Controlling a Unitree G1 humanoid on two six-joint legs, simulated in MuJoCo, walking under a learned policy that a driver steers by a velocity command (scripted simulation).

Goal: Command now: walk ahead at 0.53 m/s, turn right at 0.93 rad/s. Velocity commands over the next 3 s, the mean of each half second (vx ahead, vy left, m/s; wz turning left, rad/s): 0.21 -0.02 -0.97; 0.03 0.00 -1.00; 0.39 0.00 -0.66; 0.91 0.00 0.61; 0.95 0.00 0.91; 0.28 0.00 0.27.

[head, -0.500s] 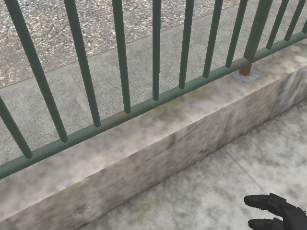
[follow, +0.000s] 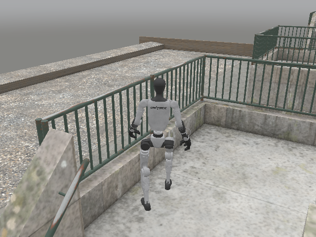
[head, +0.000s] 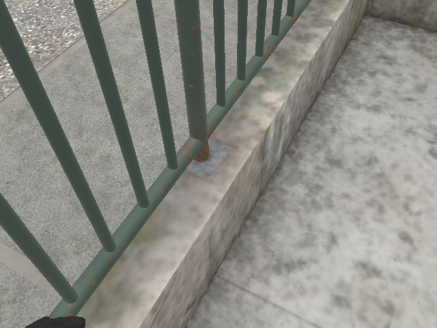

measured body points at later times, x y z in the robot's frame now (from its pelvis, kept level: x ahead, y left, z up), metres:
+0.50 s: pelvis +0.23 -0.02 +0.01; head +0.25 -0.02 +0.46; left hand +0.54 +0.12 -0.06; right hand +0.25 -0.35 -0.06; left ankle +0.36 +0.06 -0.72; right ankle +0.17 -0.11 -0.68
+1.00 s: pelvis +0.25 -0.09 +0.01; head +0.25 -0.14 +0.46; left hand +0.57 -0.06 -0.06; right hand +0.12 -0.40 -0.07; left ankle +0.37 -0.01 -0.64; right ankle +0.16 -0.16 -0.72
